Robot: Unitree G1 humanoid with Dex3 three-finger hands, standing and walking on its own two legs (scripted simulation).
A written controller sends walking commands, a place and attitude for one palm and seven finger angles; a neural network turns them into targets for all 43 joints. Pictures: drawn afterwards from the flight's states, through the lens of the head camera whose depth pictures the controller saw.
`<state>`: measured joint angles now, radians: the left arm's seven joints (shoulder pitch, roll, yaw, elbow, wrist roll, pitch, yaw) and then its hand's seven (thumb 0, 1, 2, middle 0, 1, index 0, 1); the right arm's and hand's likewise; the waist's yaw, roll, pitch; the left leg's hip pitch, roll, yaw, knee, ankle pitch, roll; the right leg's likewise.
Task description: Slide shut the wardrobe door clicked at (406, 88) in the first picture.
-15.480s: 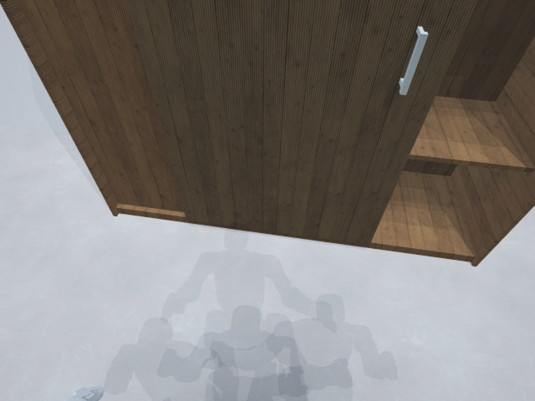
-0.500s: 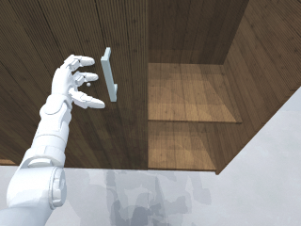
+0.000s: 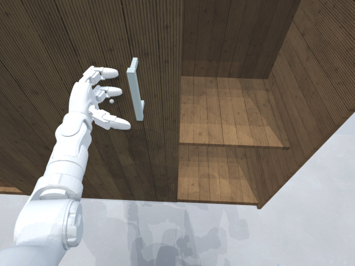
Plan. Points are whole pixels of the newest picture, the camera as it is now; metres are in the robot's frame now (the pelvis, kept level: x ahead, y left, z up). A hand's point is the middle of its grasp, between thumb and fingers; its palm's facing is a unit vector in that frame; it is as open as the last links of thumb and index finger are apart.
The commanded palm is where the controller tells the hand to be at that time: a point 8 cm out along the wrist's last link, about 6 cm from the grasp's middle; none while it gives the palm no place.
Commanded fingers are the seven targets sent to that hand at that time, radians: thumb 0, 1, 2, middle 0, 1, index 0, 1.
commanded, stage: move the hooked fingers beside the handle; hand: left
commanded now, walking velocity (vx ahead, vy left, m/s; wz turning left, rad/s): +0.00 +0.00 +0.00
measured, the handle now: (137, 91) +0.49 +0.09 +0.12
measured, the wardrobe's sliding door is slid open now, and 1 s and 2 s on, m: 0.46 0.46 0.46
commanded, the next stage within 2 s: feel for the door with the fingertips in 0.02 s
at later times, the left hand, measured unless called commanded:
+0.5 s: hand (122, 103) +0.45 +0.13 +0.12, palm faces -0.02 -1.00 -0.02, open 13.9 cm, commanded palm +0.43 +0.17 +0.12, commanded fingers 0.00 -0.50 0.30 -0.30 -1.20 -0.30 -1.20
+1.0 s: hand (122, 102) +0.45 +0.12 +0.12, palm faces -0.03 -1.00 -0.04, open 13.5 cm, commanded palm +0.43 +0.17 +0.12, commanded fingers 0.00 -0.50 0.30 -0.30 -1.20 -0.30 -1.20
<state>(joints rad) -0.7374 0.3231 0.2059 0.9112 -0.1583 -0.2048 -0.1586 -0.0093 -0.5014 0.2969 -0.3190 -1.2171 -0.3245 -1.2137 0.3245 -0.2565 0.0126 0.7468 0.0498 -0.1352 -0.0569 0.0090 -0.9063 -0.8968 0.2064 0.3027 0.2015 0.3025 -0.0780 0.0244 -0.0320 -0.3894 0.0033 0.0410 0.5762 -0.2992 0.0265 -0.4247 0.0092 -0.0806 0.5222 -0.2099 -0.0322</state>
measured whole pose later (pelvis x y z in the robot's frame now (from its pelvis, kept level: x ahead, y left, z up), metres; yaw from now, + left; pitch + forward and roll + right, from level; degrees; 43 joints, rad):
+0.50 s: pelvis +0.00 -0.01 +0.00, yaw +1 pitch +6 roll -1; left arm -0.75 0.27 0.16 0.90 -0.16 -0.20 -0.09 -0.01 -0.50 0.30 -0.31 -1.22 -0.31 -1.23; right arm 0.31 -0.25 0.01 0.76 0.05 -0.14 -0.05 0.01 -0.91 -0.90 0.21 0.30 0.20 0.30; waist -0.07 0.02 -0.03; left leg -0.40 0.00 0.03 0.59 -0.30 0.02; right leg -0.43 0.01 -0.09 0.54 -0.22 -0.04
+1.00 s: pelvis -0.01 -0.01 +0.00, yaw +1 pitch +7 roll -1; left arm -0.85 0.31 0.16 1.05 -0.15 -0.26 -0.11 -0.01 -0.50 0.30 -0.37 -1.26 -0.37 -1.27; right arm 0.33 -0.26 0.01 0.80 0.04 -0.17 -0.05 0.01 -0.91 -0.90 0.21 0.30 0.20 0.30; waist -0.09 0.02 -0.02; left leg -0.45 0.00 0.02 0.61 -0.29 0.02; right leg -0.48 0.01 -0.10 0.56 -0.21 -0.04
